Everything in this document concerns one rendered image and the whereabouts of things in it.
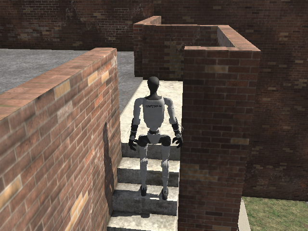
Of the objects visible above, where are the stairs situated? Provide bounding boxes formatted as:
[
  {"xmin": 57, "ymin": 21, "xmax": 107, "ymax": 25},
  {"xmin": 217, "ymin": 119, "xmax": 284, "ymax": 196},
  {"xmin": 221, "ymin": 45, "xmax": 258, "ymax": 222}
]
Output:
[{"xmin": 107, "ymin": 143, "xmax": 180, "ymax": 231}]

